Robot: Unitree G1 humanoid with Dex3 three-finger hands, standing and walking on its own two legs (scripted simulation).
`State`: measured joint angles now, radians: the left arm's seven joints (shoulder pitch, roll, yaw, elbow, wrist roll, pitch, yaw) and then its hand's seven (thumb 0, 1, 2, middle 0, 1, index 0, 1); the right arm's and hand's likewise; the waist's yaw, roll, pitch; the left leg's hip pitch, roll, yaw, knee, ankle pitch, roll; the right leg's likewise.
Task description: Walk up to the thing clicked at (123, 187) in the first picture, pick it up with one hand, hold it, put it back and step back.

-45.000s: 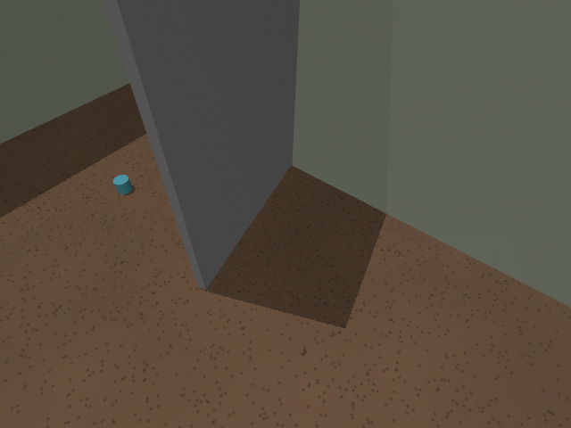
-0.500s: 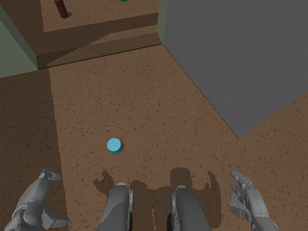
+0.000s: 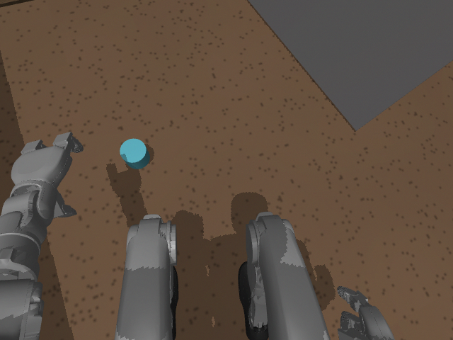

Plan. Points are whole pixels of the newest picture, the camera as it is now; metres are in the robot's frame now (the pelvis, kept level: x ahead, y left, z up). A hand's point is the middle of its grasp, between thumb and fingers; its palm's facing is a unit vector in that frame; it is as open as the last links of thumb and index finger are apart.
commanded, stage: rise first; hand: left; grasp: from above
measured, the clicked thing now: (135, 154) +0.53 +0.23 -0.39
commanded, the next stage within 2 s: none
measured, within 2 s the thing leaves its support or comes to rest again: neither
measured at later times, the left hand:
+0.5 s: hand (82, 166) +0.44 +0.30 -0.22, palm faces -0.45 -0.03 -0.89, open 13.3 cm
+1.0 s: hand (95, 159) +0.47 +0.29 -0.26, palm faces -0.45 -0.04 -0.89, open 13.8 cm
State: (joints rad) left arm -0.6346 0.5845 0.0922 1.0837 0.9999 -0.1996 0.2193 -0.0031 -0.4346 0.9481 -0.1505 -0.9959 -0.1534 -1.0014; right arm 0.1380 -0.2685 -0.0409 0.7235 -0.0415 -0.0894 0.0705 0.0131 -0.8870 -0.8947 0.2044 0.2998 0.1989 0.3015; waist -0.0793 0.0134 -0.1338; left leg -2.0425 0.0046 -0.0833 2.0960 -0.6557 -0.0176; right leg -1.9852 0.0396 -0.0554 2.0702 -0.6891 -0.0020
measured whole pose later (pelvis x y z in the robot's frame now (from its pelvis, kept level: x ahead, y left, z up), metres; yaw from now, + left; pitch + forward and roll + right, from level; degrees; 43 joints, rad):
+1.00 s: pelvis +0.00 +0.01 -0.08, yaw -5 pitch +35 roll -8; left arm -0.94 0.75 0.10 1.44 1.25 -0.20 0.40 0.00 -0.47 0.95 -0.16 -0.93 -0.16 -0.94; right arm 0.15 -0.25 0.06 0.74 -0.13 -0.04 0.12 0.01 -0.91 -0.90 0.20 0.30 0.20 0.30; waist -0.23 -0.02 -0.05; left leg -2.30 0.01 -0.13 2.38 -0.69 0.00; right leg -2.21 0.06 -0.10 2.30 -0.71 0.02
